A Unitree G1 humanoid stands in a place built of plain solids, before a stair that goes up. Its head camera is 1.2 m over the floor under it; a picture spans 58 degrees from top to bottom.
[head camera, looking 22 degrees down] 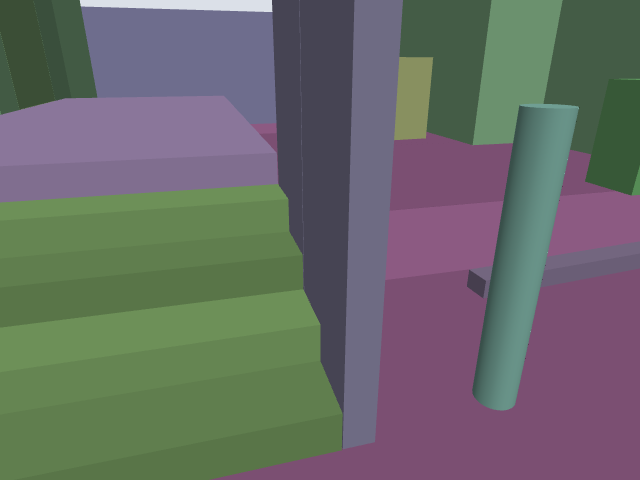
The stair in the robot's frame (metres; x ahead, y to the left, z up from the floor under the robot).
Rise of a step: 0.16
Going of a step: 0.28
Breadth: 2.05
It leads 15 degrees to the left of straight ahead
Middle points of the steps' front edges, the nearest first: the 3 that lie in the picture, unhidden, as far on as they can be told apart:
1.36 1.06 0.48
1.63 1.13 0.64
1.90 1.20 0.80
